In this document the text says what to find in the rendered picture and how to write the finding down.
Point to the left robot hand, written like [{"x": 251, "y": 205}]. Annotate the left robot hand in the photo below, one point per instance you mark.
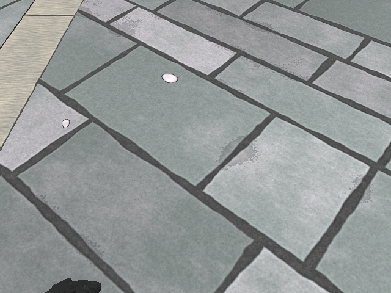
[{"x": 80, "y": 286}]

